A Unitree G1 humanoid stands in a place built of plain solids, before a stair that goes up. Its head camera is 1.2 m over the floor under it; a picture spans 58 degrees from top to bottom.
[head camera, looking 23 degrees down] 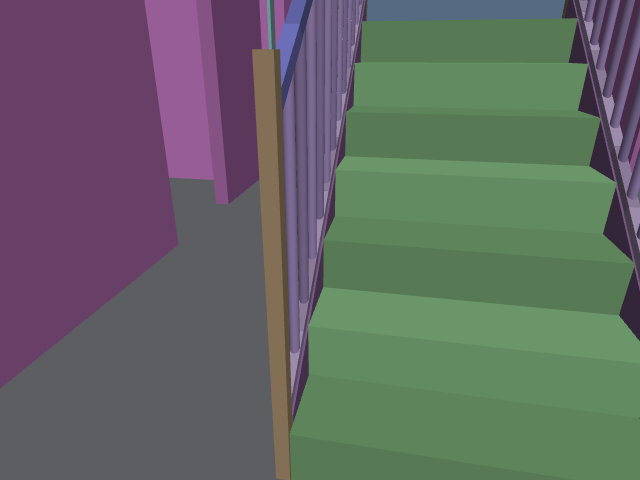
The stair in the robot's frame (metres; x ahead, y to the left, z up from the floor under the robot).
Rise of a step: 0.20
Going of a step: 0.26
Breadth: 1.02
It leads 11 degrees to the right of straight ahead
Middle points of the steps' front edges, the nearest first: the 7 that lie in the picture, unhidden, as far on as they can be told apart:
0.83 -0.41 0.20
1.09 -0.46 0.39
1.35 -0.51 0.59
1.61 -0.56 0.78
1.87 -0.61 0.98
2.13 -0.67 1.17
2.38 -0.72 1.37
